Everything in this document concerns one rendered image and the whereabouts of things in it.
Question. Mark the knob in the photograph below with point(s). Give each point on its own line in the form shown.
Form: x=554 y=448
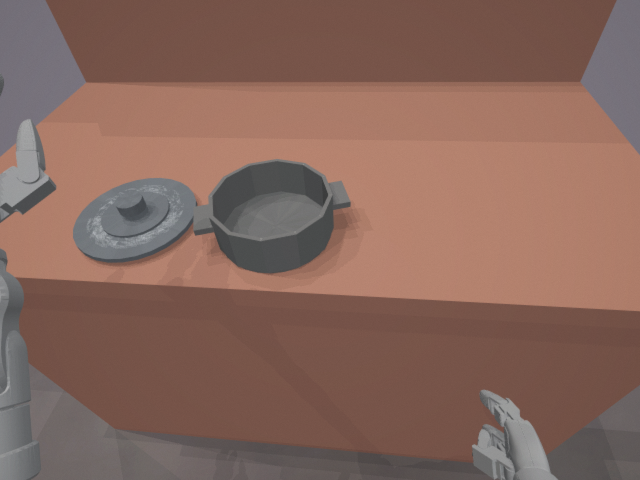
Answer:
x=130 y=204

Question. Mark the right robot hand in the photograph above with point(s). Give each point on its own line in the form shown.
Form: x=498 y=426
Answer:
x=500 y=455

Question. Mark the lid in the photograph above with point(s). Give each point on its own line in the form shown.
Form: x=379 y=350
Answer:
x=103 y=234

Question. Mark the robot left forearm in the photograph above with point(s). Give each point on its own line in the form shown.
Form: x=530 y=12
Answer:
x=19 y=454

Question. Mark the pot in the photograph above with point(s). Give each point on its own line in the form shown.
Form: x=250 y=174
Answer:
x=271 y=216

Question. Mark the table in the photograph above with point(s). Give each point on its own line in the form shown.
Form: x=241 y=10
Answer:
x=492 y=243

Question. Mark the left robot hand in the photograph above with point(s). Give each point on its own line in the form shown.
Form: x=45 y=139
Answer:
x=24 y=186

